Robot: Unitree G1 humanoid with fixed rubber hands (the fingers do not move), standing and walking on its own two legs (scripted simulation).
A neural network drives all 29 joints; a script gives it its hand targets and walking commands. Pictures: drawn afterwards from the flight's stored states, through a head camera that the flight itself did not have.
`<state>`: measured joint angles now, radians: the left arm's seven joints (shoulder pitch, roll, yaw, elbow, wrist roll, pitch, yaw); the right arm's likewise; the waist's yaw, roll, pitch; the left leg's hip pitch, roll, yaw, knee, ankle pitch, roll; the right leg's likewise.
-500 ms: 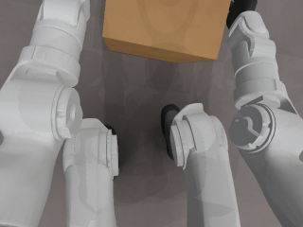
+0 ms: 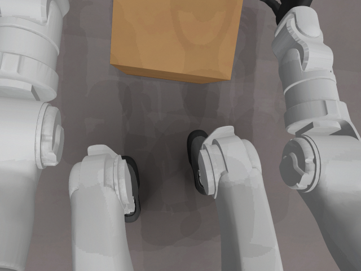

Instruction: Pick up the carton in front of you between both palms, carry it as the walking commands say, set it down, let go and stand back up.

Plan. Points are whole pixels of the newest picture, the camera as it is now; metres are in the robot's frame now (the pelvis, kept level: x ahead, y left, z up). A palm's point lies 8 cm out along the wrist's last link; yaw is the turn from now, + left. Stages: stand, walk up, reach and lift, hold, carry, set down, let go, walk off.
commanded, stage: set down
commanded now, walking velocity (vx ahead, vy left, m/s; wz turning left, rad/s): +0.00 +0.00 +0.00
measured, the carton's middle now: (172, 29) +0.53 -0.06 -0.27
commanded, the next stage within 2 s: let go in 0.78 s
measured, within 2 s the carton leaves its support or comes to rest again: neither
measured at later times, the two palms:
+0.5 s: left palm out of the picture +0.61 +0.13 +0.03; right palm out of the picture +0.51 -0.25 +0.03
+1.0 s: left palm out of the picture +0.57 +0.15 +0.16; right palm out of the picture +0.48 -0.24 +0.16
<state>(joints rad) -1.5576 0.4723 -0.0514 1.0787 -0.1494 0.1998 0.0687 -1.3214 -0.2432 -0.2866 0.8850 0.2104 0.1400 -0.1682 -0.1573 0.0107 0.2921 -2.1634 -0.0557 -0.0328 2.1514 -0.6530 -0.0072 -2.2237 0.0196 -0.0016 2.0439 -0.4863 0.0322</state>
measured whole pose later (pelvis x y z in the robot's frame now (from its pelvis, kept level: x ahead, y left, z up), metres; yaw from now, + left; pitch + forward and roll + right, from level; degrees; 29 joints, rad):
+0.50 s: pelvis +0.02 +0.00 +0.13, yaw +1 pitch +48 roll -1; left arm -1.41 0.43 0.08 0.99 -0.03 0.27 0.00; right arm -1.15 -0.19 -0.38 0.73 0.11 0.24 -0.12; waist -0.17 0.04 0.00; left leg -1.96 -0.07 -0.04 1.67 -0.54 -0.01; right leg -2.01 0.02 0.02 1.58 -0.41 0.03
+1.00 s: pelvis +0.05 +0.00 +0.26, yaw +2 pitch +45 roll +0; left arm -1.08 0.26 0.25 0.87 0.14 0.21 0.02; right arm -0.84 -0.13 -0.38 0.65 -0.07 0.18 0.01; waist -0.13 0.03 -0.10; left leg -1.51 -0.07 -0.06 1.09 -0.37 -0.01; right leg -1.56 0.01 0.03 1.04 -0.27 0.02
